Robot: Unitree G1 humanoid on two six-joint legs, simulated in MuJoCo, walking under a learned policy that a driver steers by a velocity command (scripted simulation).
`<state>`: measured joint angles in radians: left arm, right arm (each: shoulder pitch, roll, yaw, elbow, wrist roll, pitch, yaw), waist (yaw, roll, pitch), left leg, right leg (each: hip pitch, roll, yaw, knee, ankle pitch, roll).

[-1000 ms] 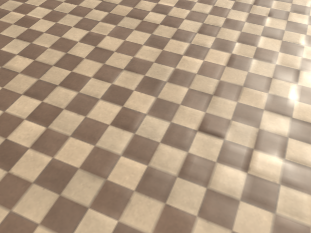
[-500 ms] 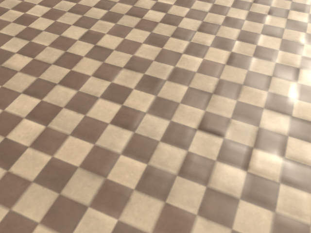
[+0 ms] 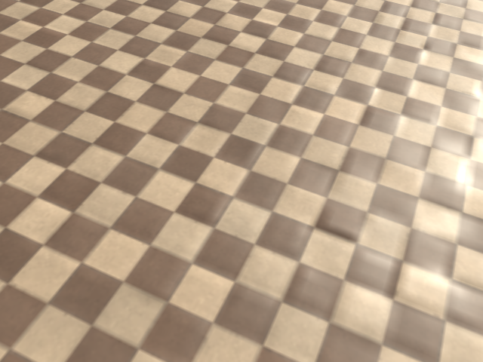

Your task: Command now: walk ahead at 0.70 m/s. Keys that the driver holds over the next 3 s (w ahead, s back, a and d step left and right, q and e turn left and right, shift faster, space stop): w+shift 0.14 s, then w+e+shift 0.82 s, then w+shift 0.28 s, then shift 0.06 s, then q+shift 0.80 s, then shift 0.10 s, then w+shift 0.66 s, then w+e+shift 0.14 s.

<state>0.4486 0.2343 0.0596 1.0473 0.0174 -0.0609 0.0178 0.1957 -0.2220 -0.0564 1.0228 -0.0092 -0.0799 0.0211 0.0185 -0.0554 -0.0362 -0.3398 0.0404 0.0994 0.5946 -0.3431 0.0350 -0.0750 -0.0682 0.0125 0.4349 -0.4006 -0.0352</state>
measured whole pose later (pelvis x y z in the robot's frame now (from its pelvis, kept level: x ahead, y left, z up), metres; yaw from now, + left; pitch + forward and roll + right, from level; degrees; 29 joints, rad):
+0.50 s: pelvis +0.33 +0.00 -0.04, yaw -12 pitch +2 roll +0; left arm 0.06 0.23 0.04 0.81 0.02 -0.05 -0.05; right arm 0.50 -0.18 -0.03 1.06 -0.05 -0.09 -0.03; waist 0.01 -0.01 0.03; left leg 0.20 0.04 0.25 0.62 -0.42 0.00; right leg -0.53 0.10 -0.18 0.65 -0.19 -0.23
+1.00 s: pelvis +0.78 -0.13 -0.02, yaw -39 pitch +2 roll +2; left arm 0.36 0.34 0.08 0.86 -0.01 -0.06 0.00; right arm 0.08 -0.26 -0.02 0.68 -0.06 -0.08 -0.01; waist 0.07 -0.03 0.06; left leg -0.46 0.00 0.04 0.60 -0.18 -0.01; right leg -0.21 0.12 0.13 1.22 -0.34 -0.13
